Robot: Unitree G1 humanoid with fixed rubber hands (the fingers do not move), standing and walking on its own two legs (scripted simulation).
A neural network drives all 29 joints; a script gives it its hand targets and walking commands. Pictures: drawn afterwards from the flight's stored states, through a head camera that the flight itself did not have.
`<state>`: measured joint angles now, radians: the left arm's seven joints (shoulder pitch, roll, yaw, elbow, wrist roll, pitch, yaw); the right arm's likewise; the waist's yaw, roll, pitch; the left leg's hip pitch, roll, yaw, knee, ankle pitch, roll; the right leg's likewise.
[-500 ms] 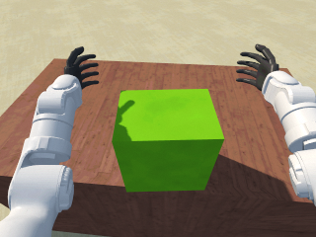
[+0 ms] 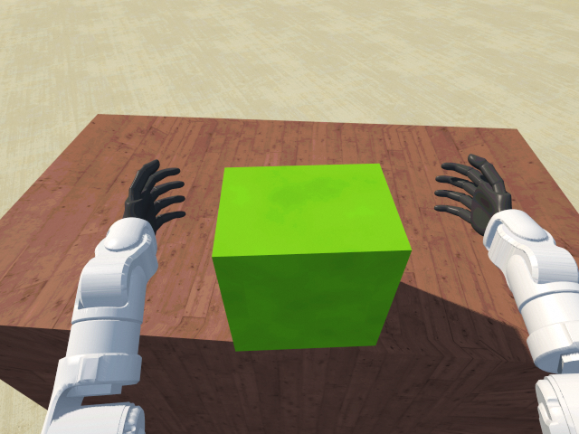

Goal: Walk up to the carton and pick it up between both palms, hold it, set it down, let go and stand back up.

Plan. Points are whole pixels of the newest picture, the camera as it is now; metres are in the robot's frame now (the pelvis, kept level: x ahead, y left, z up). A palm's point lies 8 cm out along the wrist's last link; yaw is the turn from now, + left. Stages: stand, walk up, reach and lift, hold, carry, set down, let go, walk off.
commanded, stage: set down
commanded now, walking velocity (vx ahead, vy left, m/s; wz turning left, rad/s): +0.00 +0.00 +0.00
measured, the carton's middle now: (304, 261) +0.39 -0.01 +0.03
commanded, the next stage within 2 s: none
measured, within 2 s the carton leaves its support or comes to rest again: neither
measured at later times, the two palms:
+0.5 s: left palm (150, 296) +0.31 +0.20 +0.08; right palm (492, 290) +0.30 -0.25 +0.08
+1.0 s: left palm (153, 368) +0.24 +0.20 +0.01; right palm (494, 362) +0.22 -0.24 +0.02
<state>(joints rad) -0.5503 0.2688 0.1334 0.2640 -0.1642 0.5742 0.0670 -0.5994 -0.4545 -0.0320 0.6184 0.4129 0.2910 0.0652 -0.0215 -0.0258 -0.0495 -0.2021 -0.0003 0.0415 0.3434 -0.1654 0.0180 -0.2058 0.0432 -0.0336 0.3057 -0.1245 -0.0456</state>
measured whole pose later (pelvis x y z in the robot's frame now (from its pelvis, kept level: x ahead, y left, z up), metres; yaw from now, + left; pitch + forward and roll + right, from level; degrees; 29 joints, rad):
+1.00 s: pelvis +0.03 +0.00 +0.00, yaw -2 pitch -2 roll +0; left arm 0.22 0.15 -0.02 0.16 -0.09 -0.06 0.10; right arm 0.25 -0.29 -0.06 0.26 0.28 -0.15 0.10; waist 0.02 -0.03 0.01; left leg -0.08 0.00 0.05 0.31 -0.20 0.02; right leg -0.10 0.05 0.01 0.30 -0.16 -0.04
